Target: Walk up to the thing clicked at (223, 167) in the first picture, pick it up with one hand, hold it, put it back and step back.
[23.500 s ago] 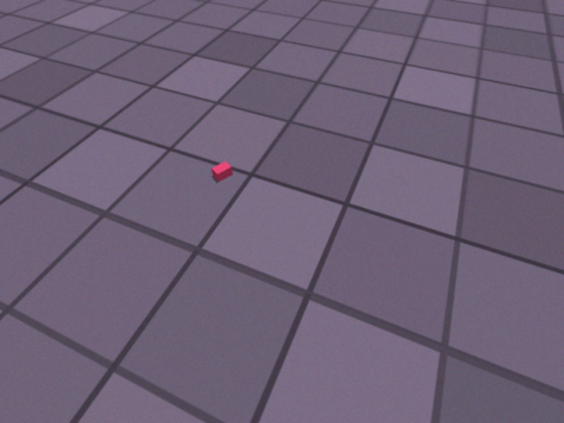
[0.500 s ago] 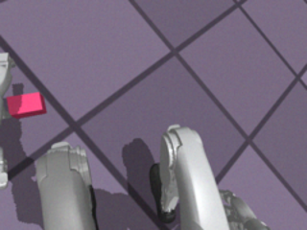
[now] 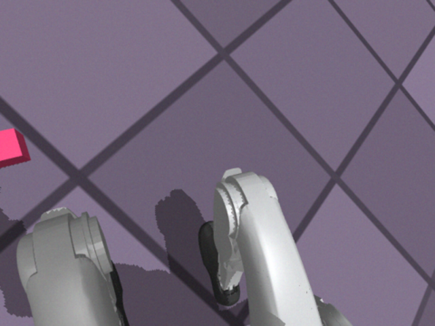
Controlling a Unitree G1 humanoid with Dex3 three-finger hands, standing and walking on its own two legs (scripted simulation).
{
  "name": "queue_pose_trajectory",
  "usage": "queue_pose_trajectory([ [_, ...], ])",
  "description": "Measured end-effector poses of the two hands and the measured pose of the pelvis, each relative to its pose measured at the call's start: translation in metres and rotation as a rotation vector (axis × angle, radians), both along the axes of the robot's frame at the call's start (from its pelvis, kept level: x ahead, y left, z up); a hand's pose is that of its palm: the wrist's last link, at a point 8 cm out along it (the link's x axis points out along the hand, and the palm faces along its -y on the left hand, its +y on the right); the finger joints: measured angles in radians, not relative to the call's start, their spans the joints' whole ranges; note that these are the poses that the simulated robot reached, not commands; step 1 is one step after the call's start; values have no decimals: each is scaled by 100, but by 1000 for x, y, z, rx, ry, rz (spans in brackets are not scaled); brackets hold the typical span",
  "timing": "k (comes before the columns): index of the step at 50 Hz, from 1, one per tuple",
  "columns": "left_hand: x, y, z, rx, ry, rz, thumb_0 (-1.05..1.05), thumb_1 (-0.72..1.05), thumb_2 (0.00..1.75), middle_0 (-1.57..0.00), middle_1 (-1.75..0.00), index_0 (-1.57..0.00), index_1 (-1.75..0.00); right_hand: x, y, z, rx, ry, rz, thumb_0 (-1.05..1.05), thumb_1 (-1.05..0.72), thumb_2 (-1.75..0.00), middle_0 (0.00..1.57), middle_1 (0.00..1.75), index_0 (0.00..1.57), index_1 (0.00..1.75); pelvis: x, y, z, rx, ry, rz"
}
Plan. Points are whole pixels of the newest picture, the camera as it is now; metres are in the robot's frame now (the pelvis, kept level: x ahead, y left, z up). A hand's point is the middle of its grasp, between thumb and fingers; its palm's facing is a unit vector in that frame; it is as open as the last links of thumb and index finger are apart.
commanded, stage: rest palm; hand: left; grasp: from above
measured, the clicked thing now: out of the picture +0.45 +0.32 -0.28
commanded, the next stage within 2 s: close in 0.56 s
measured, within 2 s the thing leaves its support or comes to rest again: neither
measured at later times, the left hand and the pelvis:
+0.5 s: hand out of the picture +0.45 +0.33 -0.23, palm faces -0.43 -0.16 -0.89, open 14.4 cm; pelvis +0.01 +0.00 -0.01, yaw -2 degrees
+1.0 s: hand out of the picture +0.44 +0.32 -0.25, palm faces -0.42 -0.15 -0.90, open 12.6 cm; pelvis +0.00 +0.01 -0.02, yaw -4 degrees
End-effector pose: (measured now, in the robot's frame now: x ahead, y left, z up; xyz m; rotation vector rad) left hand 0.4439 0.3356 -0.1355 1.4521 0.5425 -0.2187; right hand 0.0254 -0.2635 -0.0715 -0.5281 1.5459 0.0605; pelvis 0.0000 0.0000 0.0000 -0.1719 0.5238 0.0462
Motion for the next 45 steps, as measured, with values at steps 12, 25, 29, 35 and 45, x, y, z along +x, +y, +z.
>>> queue_pose_trajectory([
  [12,9,-12,-23,-8,-52,9,0,-54,103,-9,-95,-6,-97,22,1,0,12,-66,109,0,-90,-90,20,30,20,30,3,1,-10,-14,-26,-16],
  [25,7,-4,-41,7,-17,84,0,-54,102,-8,-94,-6,-96,25,5,-3,52,-49,150,0,-90,-90,20,30,20,30,6,2,-13,-26,-32,-27],
  [29,5,-3,-46,-6,-5,71,0,-55,101,-8,-94,-6,-96,21,8,-2,60,-25,151,0,-90,-90,20,30,20,30,7,3,-13,-30,-36,-27],
  [35,4,-9,-49,-27,-21,41,0,-55,102,-9,-94,-6,-96,18,11,0,67,-13,159,0,-90,-90,20,30,20,30,7,4,-14,-38,-49,-30],
  [45,1,-13,-51,-12,-43,26,0,-36,93,-20,-90,-19,-90,22,9,4,59,-38,194,0,-89,-90,20,30,20,30,4,6,-15,-47,-62,-38],
])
